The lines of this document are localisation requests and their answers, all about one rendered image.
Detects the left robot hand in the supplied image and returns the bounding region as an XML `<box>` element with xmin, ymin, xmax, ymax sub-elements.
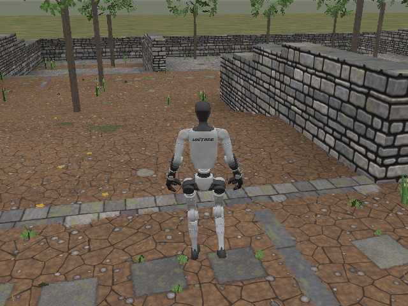
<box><xmin>166</xmin><ymin>178</ymin><xmax>181</xmax><ymax>192</ymax></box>

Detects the robot left forearm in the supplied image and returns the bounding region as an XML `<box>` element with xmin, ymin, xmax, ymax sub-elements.
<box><xmin>167</xmin><ymin>155</ymin><xmax>179</xmax><ymax>180</ymax></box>

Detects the robot right shin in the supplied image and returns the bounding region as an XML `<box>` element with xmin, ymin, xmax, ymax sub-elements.
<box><xmin>215</xmin><ymin>207</ymin><xmax>224</xmax><ymax>251</ymax></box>

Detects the robot right upper arm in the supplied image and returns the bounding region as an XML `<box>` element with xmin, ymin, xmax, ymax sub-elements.
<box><xmin>216</xmin><ymin>128</ymin><xmax>235</xmax><ymax>164</ymax></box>

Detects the robot left upper arm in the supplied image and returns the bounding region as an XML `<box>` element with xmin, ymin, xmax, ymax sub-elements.
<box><xmin>173</xmin><ymin>129</ymin><xmax>190</xmax><ymax>164</ymax></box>

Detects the robot right forearm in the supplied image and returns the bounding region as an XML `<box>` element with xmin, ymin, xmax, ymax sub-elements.
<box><xmin>229</xmin><ymin>154</ymin><xmax>242</xmax><ymax>179</ymax></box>

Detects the right robot hand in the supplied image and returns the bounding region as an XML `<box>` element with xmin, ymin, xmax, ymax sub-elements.
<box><xmin>228</xmin><ymin>177</ymin><xmax>243</xmax><ymax>190</ymax></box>

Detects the right robot thigh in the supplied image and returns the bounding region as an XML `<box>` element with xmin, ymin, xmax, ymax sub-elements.
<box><xmin>213</xmin><ymin>177</ymin><xmax>226</xmax><ymax>217</ymax></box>

